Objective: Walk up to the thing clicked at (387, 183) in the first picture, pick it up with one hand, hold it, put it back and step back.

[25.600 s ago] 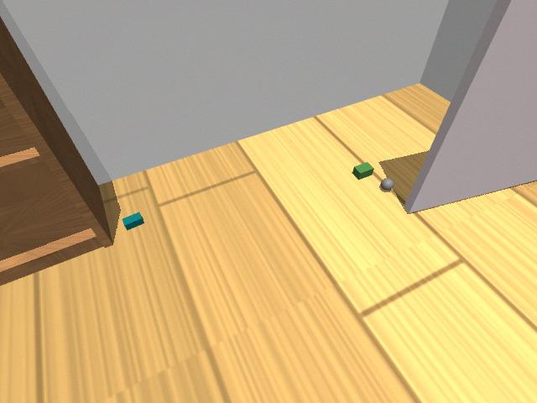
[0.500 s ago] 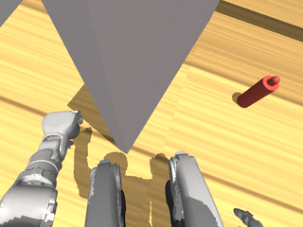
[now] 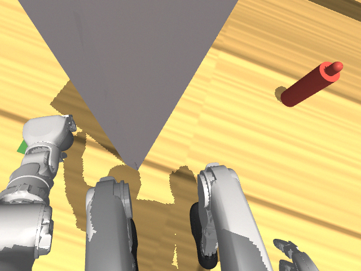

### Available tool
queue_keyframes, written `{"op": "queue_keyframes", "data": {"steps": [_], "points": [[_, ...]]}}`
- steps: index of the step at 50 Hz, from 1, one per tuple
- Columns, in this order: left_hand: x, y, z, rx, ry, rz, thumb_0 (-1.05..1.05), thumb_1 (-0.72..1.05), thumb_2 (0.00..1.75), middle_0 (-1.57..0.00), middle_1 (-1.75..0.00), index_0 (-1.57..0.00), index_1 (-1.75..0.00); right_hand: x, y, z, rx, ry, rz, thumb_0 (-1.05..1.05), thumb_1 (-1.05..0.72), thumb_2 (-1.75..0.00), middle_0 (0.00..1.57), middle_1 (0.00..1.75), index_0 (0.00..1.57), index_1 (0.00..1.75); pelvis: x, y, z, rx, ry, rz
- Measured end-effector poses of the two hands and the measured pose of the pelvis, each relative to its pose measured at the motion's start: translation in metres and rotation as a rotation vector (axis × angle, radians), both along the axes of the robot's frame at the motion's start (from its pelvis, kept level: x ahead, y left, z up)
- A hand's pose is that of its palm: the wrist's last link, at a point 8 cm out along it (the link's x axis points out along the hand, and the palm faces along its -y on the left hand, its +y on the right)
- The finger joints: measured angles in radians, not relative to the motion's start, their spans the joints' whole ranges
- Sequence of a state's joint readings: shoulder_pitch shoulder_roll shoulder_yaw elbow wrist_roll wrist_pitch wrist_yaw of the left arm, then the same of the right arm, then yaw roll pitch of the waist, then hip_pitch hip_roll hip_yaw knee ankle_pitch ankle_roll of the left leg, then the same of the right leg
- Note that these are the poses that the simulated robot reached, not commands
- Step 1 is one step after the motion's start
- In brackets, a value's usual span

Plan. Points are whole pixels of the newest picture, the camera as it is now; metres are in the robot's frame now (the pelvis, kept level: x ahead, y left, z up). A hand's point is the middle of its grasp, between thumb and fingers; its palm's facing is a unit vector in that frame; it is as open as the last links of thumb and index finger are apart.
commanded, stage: crouch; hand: left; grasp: from above
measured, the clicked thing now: (59, 139) +0.43 +0.26 -0.19
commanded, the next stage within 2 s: lower in 0.34 s
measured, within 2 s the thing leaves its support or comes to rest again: neither
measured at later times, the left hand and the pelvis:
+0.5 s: hand (63, 145) +0.42 +0.26 -0.22, palm faces -0.47 -0.06 -0.88, open 8.4 cm; pelvis +0.00 +0.00 -0.05, yaw -1 degrees
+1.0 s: hand (73, 148) +0.43 +0.26 -0.29, palm faces -0.47 -0.06 -0.88, open 8.4 cm; pelvis +0.00 +0.00 -0.09, yaw -3 degrees
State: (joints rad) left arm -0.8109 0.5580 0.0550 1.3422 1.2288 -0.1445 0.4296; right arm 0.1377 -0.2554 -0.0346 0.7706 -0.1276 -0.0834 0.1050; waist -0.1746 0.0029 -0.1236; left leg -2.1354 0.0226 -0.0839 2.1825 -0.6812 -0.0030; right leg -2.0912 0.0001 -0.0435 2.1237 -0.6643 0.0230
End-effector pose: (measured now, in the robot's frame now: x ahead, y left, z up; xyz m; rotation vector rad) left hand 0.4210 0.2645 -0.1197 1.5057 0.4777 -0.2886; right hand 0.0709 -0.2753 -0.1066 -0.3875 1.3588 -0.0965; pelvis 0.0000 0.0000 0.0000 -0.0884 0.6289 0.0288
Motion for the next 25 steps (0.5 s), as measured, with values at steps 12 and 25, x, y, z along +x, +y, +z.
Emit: {"op": "queue_keyframes", "data": {"steps": [12,25], "points": [[0.0,-0.001,-0.031,0.002,-0.005,-0.01,0.0,0.18,0.55,-0.78,-0.7,-0.73,-0.64,-0.019,0.002,-0.027,0.011,0.033,-0.006,0.0,-0.91,-0.9,0.21,0.3,0.2,0.3,-0.004,0.0,-0.029,-0.001,-0.016,-0.004],[0.01,0.001,-0.047,0.002,-0.003,0.007,0.0,0.18,0.55,-0.8,-0.68,-0.75,-0.63,-0.023,-0.003,-0.042,0.01,0.051,0.009,0.0,-0.91,-0.91,0.2,0.3,0.2,0.3,-0.003,-0.001,-0.047,-0.002,-0.026,-0.012]]}}
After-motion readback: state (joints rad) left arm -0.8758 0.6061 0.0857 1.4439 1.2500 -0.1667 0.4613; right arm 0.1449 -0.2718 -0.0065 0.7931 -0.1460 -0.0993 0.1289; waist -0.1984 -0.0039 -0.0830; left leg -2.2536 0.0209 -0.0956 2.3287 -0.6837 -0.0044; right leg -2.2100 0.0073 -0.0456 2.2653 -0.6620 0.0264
